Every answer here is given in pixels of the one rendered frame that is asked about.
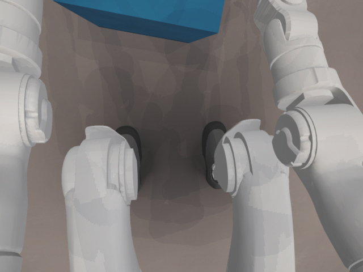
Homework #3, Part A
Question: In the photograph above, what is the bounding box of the robot right shin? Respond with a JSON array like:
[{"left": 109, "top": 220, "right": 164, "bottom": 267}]
[{"left": 212, "top": 119, "right": 289, "bottom": 188}]

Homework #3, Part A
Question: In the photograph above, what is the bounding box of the carton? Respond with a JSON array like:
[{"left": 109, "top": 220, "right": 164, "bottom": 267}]
[{"left": 53, "top": 0, "right": 225, "bottom": 43}]

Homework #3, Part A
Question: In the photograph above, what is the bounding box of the right robot upper arm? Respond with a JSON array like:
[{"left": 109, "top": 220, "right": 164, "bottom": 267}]
[{"left": 272, "top": 104, "right": 363, "bottom": 272}]

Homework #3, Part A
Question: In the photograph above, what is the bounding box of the left robot upper arm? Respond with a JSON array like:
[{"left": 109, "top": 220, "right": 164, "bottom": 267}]
[{"left": 0, "top": 71, "right": 53, "bottom": 272}]

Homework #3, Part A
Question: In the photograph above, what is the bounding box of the right robot forearm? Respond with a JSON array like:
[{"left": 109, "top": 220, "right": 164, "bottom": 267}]
[{"left": 254, "top": 0, "right": 361, "bottom": 112}]

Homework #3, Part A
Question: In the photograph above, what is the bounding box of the left robot forearm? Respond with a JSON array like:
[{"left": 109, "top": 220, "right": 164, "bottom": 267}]
[{"left": 0, "top": 0, "right": 43, "bottom": 79}]

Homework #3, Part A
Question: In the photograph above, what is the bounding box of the left robot foot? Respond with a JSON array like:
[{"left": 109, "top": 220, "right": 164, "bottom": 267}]
[{"left": 116, "top": 126, "right": 142, "bottom": 193}]

